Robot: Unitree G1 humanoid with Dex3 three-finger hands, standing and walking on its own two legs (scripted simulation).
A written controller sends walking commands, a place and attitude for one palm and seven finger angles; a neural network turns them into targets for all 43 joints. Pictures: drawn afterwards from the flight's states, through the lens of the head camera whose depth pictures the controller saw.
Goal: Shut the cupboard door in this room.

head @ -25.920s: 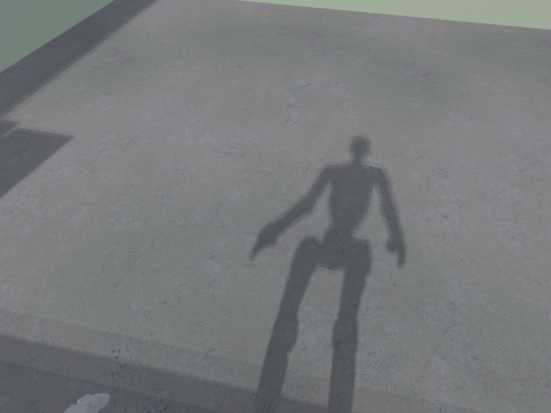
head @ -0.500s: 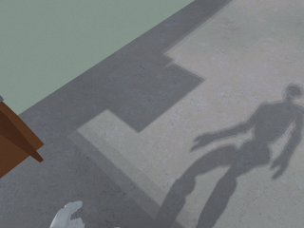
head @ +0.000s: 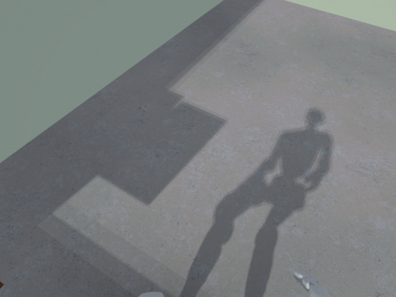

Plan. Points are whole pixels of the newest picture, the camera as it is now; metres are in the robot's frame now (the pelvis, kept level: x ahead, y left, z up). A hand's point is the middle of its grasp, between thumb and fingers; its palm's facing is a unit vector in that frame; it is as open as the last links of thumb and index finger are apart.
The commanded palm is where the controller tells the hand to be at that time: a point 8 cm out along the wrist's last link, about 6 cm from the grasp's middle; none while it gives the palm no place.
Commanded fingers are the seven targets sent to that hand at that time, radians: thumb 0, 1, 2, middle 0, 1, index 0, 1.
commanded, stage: walk around to get in front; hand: left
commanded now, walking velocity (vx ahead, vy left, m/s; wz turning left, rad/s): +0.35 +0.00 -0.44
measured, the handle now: out of the picture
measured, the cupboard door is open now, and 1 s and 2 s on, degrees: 89 89 89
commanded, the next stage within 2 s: none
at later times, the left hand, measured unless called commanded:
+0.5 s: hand (187, 194) +0.40 +0.07 -0.16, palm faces -0.30 -0.94 -0.17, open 7.3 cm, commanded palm none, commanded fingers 0.00 0.90 0.90 -0.20 -0.30 -0.20 -0.30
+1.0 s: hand (172, 204) +0.37 +0.11 -0.17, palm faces -0.12 -0.98 -0.16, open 7.3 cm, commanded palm none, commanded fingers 0.00 0.90 0.90 -0.20 -0.30 -0.20 -0.30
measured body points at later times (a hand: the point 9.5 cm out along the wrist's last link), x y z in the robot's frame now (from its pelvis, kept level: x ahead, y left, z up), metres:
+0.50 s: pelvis +0.20 -0.05 -0.01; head +0.26 -0.07 +0.43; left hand +0.42 +0.12 -0.15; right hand +0.01 -0.22 -0.14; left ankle +0.05 +0.10 -0.67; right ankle +0.27 -0.14 -0.73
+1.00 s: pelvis +0.41 -0.07 +0.00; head +0.45 -0.06 +0.45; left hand +0.38 +0.16 -0.16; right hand +0.51 -0.34 -0.13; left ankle +0.53 +0.01 -0.73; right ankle +0.27 -0.14 -0.73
